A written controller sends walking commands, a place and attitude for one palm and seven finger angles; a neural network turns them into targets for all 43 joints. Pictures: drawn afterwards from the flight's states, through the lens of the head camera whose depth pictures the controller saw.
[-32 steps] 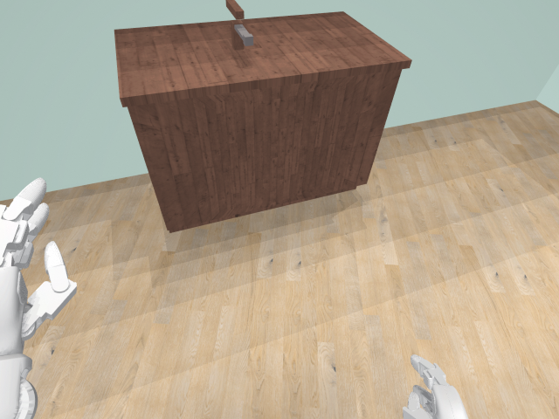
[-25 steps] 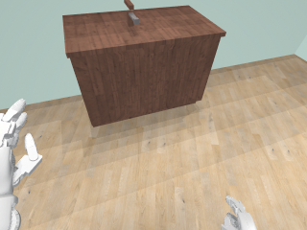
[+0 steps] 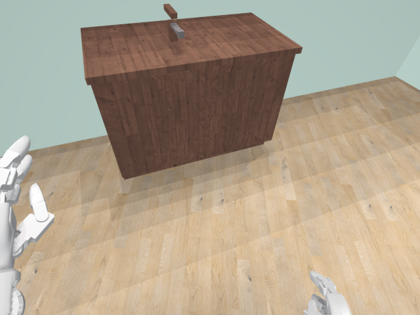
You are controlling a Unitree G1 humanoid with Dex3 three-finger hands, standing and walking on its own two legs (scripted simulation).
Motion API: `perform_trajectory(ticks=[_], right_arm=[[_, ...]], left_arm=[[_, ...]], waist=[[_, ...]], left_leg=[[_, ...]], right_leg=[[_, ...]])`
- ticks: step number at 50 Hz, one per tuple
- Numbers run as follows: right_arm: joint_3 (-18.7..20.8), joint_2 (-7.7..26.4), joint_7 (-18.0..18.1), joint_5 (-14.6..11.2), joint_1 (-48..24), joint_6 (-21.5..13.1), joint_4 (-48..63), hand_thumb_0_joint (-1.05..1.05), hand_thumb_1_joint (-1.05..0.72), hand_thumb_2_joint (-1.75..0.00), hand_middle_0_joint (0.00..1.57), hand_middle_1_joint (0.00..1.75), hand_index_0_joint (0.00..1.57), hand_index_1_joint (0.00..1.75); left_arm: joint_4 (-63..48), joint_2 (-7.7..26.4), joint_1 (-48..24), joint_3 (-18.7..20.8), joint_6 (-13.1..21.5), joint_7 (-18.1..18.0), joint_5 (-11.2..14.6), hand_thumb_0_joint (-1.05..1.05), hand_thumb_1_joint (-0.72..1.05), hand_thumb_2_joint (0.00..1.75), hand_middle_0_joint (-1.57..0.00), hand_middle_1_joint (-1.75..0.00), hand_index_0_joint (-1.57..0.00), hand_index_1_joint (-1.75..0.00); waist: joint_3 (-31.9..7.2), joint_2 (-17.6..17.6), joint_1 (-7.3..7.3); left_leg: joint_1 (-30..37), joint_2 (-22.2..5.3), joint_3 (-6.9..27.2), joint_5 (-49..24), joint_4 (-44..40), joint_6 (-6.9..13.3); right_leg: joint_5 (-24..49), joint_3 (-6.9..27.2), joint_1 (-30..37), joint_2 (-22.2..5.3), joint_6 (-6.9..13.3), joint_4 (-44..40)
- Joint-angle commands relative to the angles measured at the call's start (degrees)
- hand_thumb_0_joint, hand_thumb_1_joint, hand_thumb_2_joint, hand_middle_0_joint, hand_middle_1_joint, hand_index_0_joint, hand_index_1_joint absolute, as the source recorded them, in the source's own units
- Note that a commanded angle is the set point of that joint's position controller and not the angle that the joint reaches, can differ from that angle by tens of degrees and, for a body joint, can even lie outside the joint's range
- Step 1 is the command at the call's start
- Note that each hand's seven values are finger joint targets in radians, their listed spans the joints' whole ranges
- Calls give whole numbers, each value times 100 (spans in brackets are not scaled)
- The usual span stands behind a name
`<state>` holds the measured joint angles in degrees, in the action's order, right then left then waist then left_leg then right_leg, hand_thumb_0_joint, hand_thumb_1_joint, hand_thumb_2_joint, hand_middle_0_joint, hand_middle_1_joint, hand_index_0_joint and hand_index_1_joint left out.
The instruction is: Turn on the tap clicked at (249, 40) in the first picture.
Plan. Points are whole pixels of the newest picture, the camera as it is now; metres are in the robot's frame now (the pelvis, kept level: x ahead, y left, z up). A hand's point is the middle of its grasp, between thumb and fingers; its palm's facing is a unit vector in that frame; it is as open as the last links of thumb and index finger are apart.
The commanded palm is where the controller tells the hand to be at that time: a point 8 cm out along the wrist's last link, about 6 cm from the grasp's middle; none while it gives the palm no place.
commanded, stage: walk to a spot facing it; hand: left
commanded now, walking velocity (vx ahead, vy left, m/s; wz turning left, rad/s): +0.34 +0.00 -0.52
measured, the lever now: (180, 34) +1.19 +0.22 +0.05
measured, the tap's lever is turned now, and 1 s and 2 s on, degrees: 0 0 0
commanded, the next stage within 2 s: turn to face it in 1.40 s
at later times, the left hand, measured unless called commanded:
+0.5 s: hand (125, 147) +0.34 +0.18 +0.18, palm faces +0.28 -0.87 -0.41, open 7.4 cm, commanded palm +0.30 +0.23 +0.18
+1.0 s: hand (211, 100) +0.50 +0.04 +0.17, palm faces +0.14 -0.85 -0.50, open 7.4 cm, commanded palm +0.45 +0.12 +0.18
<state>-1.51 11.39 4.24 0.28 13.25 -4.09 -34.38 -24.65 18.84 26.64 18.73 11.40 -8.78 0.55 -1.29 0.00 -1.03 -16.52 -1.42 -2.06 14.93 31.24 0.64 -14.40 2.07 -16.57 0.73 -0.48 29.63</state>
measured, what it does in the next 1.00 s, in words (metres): walks ahead, turning right: left foot, then right foot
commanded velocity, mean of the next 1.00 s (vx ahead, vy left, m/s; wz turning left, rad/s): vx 0.37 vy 0.00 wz -0.21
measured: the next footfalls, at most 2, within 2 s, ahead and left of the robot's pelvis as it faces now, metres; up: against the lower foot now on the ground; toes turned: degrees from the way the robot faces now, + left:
left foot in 0.50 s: +0.20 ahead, +0.10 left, +0.00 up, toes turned +0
right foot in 0.82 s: +0.24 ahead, -0.20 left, +0.00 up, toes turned -26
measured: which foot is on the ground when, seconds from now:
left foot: down 0.00-0.18, up 0.20-0.48, down 0.50-0.82, up 0.84-1.00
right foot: down 0.00-0.50, up 0.52-0.80, down 0.82-1.00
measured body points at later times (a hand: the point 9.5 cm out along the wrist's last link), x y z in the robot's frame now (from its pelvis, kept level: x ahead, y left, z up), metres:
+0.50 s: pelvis +0.09 -0.02 -0.01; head +0.10 -0.02 +0.44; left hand +0.31 +0.22 +0.20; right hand +0.19 -0.30 -0.09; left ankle +0.16 +0.10 -0.74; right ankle +0.04 -0.12 -0.74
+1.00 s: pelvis +0.22 -0.11 -0.01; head +0.25 -0.15 +0.44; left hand +0.48 +0.09 +0.20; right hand +0.29 -0.39 -0.13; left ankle +0.24 +0.03 -0.63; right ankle +0.21 -0.18 -0.73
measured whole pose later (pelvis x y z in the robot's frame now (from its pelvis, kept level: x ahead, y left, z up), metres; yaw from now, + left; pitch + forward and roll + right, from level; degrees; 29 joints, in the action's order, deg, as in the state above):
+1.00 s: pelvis +0.22 -0.11 -0.01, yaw -15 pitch +0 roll +1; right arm 1.0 13.8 2.6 -0.3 10.4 -0.7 -37.9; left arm -30.0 20.2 28.1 21.8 13.1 -7.9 0.5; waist 4.8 -2.7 1.7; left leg -33.6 -6.9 -3.6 21.9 74.0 -2.3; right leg -18.3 -11.2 -16.5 -2.1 4.0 34.5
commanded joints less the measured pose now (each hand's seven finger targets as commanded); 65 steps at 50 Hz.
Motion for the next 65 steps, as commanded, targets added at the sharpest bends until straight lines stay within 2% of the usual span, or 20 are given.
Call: perform_trajectory(ticks=[1, 7, 9, 11, 15, 22, 23, 25, 27, 33, 39, 40, 41, 42, 43, 50, 60, 61, 63, 65], right_arm=[[324, 744, 153, 7, -563, -319, 892, 0, -90, -90, 20, 30, 20, 30], [327, 728, 31, 60, -541, -376, 800, 0, -90, -90, 20, 30, 20, 30], [342, 600, -22, 5, -586, -330, 908, 0, -90, -90, 20, 30, 20, 30], [350, 665, -57, 12, -700, -370, 892, 0, -90, -90, 20, 30, 20, 30], [248, 547, -55, 6, -617, -157, 740, 0, -90, -90, 20, 30, 20, 30], [303, 577, 35, 33, -419, -241, 910, 0, -90, -90, 20, 30, 20, 30], [354, 648, 94, 10, -366, -266, 931, 0, -90, -90, 20, 30, 20, 30], [431, 879, 99, -9, -386, -266, 963, 0, -90, -90, 20, 30, 20, 30], [332, 674, 64, 80, -507, -316, 837, 0, -90, -90, 20, 30, 20, 30], [348, 656, -2, 35, -487, -416, 741, 0, -90, -90, 20, 30, 20, 30], [365, 589, 27, 2, -494, -310, 818, 0, -90, -90, 20, 30, 20, 30], [379, 524, 12, -41, -488, -281, 810, 0, -90, -90, 20, 30, 20, 30], [371, 374, -18, -77, -494, -227, 876, 0, -90, -90, 20, 30, 20, 30], [367, 481, -55, -41, -769, -292, 963, 0, -90, -90, 20, 30, 20, 30], [421, 524, -112, -59, -721, -255, 806, 0, -90, -90, 20, 30, 20, 30], [393, 543, -99, -21, -714, 64, 668, 0, -90, -90, 20, 30, 20, 30], [490, 564, 76, -18, -370, -128, 953, 0, -90, -90, 20, 30, 20, 30], [529, 655, 96, -31, -275, -138, 965, 0, -90, -90, 20, 30, 20, 30], [454, 716, -9, -47, -503, -179, 1034, 0, -90, -90, 20, 30, 20, 30], [455, 664, -82, -35, -679, -187, 875, 0, -90, -90, 20, 30, 20, 30]], left_arm=[[-1282, 812, -932, 462, 374, -111, -24, 0, 90, 90, -20, -30, -20, -30], [-1219, 812, -1037, 373, 362, -43, -77, 0, 90, 90, -20, -30, -20, -30], [-1056, 1053, -1006, 517, 307, -51, -94, 0, 90, 90, -20, -30, -20, -30], [-1111, 1168, -917, 670, 373, -105, 0, 0, 90, 90, -20, -30, -20, -30], [-1335, 1324, -390, 975, 584, -94, 19, 0, 90, 90, -20, -30, -20, -30], [-1488, 1073, -436, 747, 540, -121, 77, 0, 90, 90, -20, -30, -20, -30], [-1377, 1025, -386, 691, 535, -106, 75, 0, 90, 90, -20, -30, -20, -30], [-1713, 980, -677, 663, 634, -124, 96, 0, 90, 90, -20, -30, -20, -30], [-1409, 1190, -712, 730, 622, -77, 7, 0, 90, 90, -20, -30, -20, -30], [-1831, 1131, -365, 810, 477, -62, -92, 0, 90, 90, -20, -30, -20, -30], [-1304, 1156, -278, 978, 376, -76, 16, 0, 90, 90, -20, -30, -20, -30], [-1230, 1217, -261, 1010, 333, -73, 1, 0, 90, 90, -20, -30, -20, -30], [-1289, 1438, -354, 1131, 324, -103, -31, 0, 90, 90, -20, -30, -20, -30], [-1296, 1582, -378, 1412, 326, -105, 93, 0, 90, 90, -20, -30, -20, -30], [-1401, 1526, -349, 1323, 374, -45, 150, 0, 90, 90, -20, -30, -20, -30], [-1818, 1324, 17, 1231, 569, -104, 82, 0, 90, 90, -20, -30, -20, -30], [-1670, 1186, -546, 850, 451, -247, 77, 0, 90, 90, -20, -30, -20, -30], [-1801, 1197, -777, 805, 510, -239, 78, 0, 90, 90, -20, -30, -20, -30], [-1723, 1182, -972, 723, 621, -192, 143, 0, 90, 90, -20, -30, -20, -30], [-1759, 1432, -963, 940, 576, -102, 102, 0, 90, 90, -20, -30, -20, -30]], waist=[[6, -1090, 163], [-118, -1031, 68], [-10, 1239, 20], [212, 906, 17], [-271, 440, 90], [-571, 388, 93], [-517, 176, 154], [-667, -1588, 225], [-102, -1534, 272], [-65, -1324, 114], [-385, -965, 100], [-601, -168, 11], [-865, 1508, 32], [-845, 1798, -97], [-819, 1305, -19], [-359, 408, 188], [-507, 389, 165], [-734, -160, 311], [-805, -1805, 179], [-357, -1262, 212]], left_leg=[[-88, -1309, 1445, 2690, -1523, 535], [-533, -1374, 469, 981, -375, 397], [-1966, -232, -560, 1715, 1887, -122], [-2672, -259, 279, 1540, 3583, -228], [-2210, -515, 140, 878, 2839, -288], [473, -212, -799, -126, -350, -119], [1159, -443, -572, -85, -638, 14], [2508, -2151, 1863, -2, -1336, 793], [1496, -2704, 2615, 1047, -1932, 1221], [755, -1967, -28, -30, -1644, 695], [190, -1562, -853, -532, 44, 366], [-341, -1254, -1059, -517, 1384, 257], [-1769, -541, -1246, 660, 3255, 30], [-2567, -291, -438, 1735, 4218, -81], [-2687, -476, 175, 1549, 4719, -118], [-2265, -897, 18, 272, 3085, -255], [588, -55, -1294, -619, -306, 49], [1542, -350, -695, -768, -476, 269], [2264, -2411, 2774, -1593, -1136, 1313], [1373, -2635, 2873, -103, -1506, 1545]], right_leg=[[-1230, -209, -675, 127, 158, 719], [-915, -606, 415, -55, 201, 164], [-1481, 2273, 947, -1428, 1045, -1022], [-1483, 3712, 994, -2133, 1686, -1763], [875, 1708, 1231, -1565, 1392, -1207], [82, 847, 397, -868, 849, -536], [18, 707, -118, -676, 649, -2], [-1567, -299, -1827, 88, 133, 2321], [-1630, -70, -2297, -353, 111, 3811], [-650, -853, -1445, -630, -23, 2356], [-131, -1641, 729, -55, 39, 135], [-126, -1012, 1449, -361, 261, -207], [461, 1358, 2320, -1652, 922, -653], [870, 2780, 2336, -2305, 1334, -1040], [320, 2847, 2215, -2435, 1357, -1122], [1574, 61, 1056, -1937, 1031, -1099], [2409, -677, 864, -1378, 560, 539], [2164, -802, 221, -1213, 344, 1600], [-2069, -570, -1589, -198, 43, 4083], [-1797, 0, -2175, -606, 18, 4687]])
